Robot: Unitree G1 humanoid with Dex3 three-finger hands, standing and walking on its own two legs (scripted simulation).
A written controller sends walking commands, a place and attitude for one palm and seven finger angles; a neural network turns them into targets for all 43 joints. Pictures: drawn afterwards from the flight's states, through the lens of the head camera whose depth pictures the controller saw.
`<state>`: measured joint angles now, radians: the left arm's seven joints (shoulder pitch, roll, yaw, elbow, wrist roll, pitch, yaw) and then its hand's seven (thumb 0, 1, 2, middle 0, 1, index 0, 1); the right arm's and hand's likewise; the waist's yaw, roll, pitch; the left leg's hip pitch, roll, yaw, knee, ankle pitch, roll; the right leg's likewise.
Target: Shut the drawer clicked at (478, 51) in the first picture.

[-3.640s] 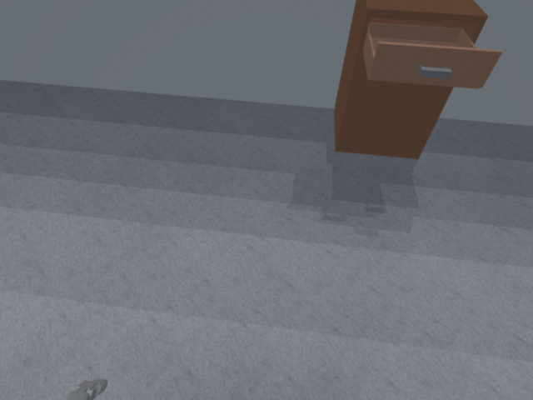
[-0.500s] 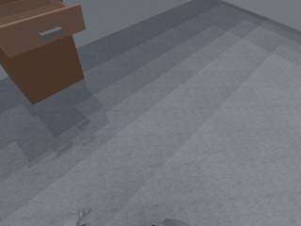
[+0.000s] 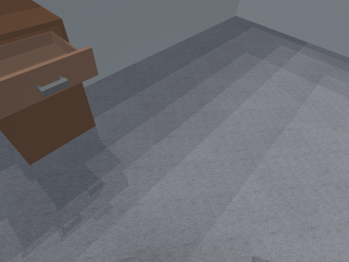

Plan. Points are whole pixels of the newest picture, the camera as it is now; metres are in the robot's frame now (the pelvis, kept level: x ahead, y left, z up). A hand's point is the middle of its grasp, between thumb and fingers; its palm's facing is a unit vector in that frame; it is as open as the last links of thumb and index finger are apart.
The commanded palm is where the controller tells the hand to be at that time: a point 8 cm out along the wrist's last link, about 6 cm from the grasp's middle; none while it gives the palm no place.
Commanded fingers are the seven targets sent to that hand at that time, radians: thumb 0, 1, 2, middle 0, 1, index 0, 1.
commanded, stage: walk to a spot facing it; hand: left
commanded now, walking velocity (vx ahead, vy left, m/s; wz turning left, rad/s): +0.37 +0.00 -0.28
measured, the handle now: (52, 84) +0.71 +0.56 -0.08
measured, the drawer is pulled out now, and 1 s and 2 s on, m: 0.28 0.28 0.28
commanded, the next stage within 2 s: turn to face it in 0.92 s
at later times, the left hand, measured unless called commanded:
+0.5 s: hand (143, 197) +0.32 +0.12 -0.16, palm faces -0.18 -0.96 -0.24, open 7.3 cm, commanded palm none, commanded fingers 0.00 0.90 0.90 -0.20 -0.30 -0.20 -0.30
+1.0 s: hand (151, 190) +0.36 +0.10 -0.18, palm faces +0.00 -0.99 -0.13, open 7.3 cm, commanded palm none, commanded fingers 0.00 0.90 0.90 -0.20 -0.30 -0.20 -0.30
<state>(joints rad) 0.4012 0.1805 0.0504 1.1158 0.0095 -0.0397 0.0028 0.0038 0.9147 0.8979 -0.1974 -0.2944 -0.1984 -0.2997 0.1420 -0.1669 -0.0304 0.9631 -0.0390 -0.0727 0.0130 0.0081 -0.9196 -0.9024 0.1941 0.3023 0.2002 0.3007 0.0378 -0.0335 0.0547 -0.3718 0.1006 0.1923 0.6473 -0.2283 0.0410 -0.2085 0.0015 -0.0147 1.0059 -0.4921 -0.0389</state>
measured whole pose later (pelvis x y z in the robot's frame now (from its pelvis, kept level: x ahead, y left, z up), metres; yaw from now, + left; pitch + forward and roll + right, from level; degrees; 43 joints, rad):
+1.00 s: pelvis +0.42 -0.06 +0.00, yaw -6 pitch -1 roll -2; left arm 0.42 0.13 0.04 1.15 0.02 -0.07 0.01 0.00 0.91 0.90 -0.20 -0.29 -0.20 -0.30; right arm 0.11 -0.19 -0.05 0.98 -0.04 -0.04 0.03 0.01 -0.92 -0.90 0.19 0.30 0.20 0.30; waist 0.03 -0.01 0.06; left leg -0.43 0.09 0.16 0.61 -0.14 0.04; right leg 0.01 -0.06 -0.22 0.55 -0.47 0.03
